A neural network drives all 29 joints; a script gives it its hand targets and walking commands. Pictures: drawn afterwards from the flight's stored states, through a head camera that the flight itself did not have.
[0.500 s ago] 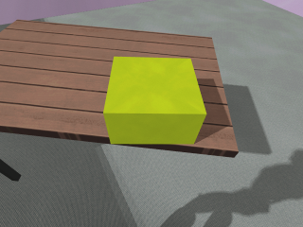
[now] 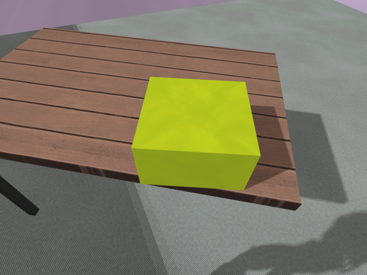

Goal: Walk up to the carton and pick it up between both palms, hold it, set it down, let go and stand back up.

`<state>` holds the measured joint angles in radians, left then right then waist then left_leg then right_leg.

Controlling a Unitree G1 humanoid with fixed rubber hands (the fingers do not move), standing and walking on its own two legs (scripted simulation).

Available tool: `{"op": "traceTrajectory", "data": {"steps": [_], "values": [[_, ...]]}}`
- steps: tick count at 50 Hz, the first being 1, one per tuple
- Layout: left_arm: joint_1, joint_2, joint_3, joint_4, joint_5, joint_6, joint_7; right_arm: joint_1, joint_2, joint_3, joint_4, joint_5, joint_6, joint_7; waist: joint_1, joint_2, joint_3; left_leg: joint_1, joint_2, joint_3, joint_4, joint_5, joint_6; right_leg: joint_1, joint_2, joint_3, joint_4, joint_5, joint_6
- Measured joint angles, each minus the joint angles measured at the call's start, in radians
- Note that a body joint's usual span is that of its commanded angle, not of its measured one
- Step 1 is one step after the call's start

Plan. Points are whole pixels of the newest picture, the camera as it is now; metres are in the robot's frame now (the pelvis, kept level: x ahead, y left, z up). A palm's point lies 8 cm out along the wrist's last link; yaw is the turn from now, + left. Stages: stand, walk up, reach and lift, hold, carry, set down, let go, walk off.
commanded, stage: walk up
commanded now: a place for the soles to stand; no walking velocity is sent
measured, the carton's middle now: (194, 131) +0.48 -0.03 +0.01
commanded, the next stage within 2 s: reach and lift in 1.46 s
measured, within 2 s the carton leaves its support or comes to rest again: neither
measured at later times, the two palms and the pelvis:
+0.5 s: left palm out of the picture +0.01 +0.27 -0.14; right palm out of the picture +0.04 -0.24 -0.13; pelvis +0.00 +0.01 +0.00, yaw +4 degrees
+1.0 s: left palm out of the picture -0.02 +0.25 -0.15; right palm out of the picture +0.07 -0.26 -0.13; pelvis +0.01 -0.01 -0.01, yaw +7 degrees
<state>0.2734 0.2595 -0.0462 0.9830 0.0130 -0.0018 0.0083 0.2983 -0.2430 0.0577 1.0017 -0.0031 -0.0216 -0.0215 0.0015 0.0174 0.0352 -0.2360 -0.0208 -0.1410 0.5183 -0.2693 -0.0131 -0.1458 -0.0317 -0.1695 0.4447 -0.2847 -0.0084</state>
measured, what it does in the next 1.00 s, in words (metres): stands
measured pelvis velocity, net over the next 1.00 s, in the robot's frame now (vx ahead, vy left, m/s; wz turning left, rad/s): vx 0.01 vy -0.01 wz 0.12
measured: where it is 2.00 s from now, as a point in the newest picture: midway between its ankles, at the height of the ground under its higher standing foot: outside the picture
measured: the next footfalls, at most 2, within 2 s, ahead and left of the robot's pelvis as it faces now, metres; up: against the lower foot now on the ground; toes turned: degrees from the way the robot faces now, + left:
none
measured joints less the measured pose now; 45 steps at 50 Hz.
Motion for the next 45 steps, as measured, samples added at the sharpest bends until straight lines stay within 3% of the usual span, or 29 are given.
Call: {"op": "traceTrajectory", "data": {"steps": [27,31,38,45], "values": [[-0.017,0.028,0.005,0.036,0.012,0.033,0.002,0.002,-0.001,0.002,-0.021,0.000,0.002,-0.017,0.002,-0.020,-0.001,-0.021,-0.046,-0.051,0.045,-0.017,0.018,0.006,-0.040,-0.054,0.041,-0.037,0.017],[-0.010,0.044,0.013,0.039,0.011,0.040,0.002,0.021,0.002,0.001,-0.032,-0.001,0.003,-0.022,-0.004,-0.034,-0.017,-0.025,-0.049,-0.059,0.030,-0.009,0.013,-0.009,-0.028,-0.033,0.050,-0.041,0.011],[0.008,0.030,0.011,0.045,0.011,0.022,0.006,0.018,-0.022,-0.005,-0.034,-0.008,0.004,-0.019,-0.002,-0.004,-0.006,-0.038,-0.026,-0.081,0.050,-0.015,-0.001,0.006,0.002,-0.056,0.022,-0.035,-0.011],[0.015,0.018,0.011,0.042,0.007,0.038,0.003,0.014,-0.018,0.000,-0.035,-0.013,0.007,-0.023,0.003,0.004,0.005,-0.043,-0.022,-0.073,0.091,-0.040,-0.006,0.018,-0.002,-0.084,0.053,-0.063,-0.012]]}}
